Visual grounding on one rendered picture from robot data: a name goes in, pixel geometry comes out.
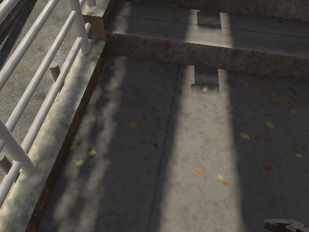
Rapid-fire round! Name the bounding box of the robot right hand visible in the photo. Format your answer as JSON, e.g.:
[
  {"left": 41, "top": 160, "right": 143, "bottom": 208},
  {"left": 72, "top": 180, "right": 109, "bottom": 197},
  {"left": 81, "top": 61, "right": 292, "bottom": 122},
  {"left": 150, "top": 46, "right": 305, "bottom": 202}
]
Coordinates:
[{"left": 263, "top": 218, "right": 309, "bottom": 232}]

